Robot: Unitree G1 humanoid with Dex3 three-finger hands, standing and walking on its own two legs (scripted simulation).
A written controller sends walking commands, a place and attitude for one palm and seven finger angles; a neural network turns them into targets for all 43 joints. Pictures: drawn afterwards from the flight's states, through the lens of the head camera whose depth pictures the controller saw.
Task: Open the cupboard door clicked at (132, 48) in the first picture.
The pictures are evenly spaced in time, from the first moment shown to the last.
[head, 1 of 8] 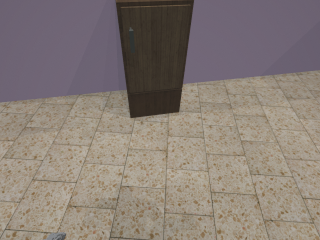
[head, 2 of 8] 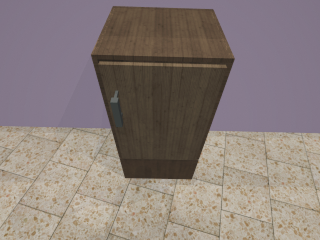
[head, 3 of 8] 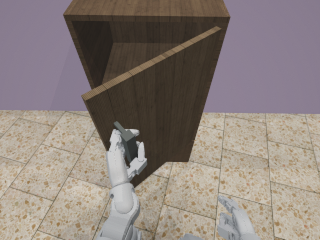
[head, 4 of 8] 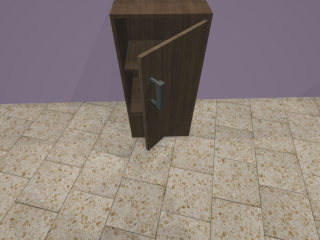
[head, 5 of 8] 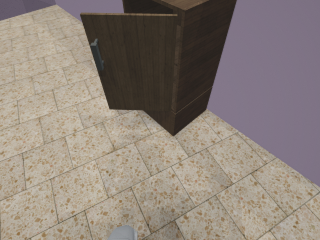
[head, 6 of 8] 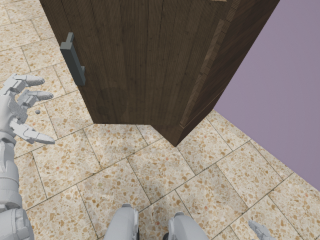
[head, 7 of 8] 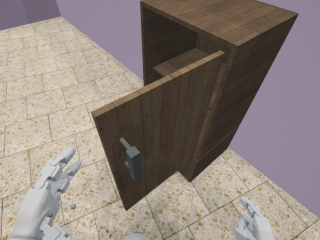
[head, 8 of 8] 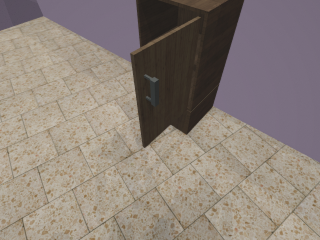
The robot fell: no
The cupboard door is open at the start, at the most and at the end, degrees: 0 91 88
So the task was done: yes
